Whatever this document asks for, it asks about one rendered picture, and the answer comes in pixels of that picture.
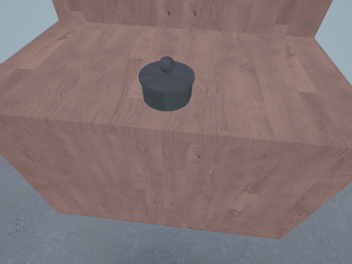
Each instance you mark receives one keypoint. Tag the lid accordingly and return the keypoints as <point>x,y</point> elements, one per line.
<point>179,79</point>

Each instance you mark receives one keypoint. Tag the pot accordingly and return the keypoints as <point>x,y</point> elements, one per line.
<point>167,102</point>

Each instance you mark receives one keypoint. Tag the table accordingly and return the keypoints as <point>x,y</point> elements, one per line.
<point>265,140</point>

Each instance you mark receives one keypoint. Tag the knob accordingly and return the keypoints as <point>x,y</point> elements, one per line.
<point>166,64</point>

